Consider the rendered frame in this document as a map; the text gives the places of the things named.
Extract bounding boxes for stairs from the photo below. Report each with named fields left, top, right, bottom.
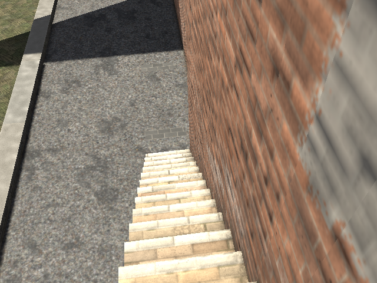
left=118, top=149, right=257, bottom=283

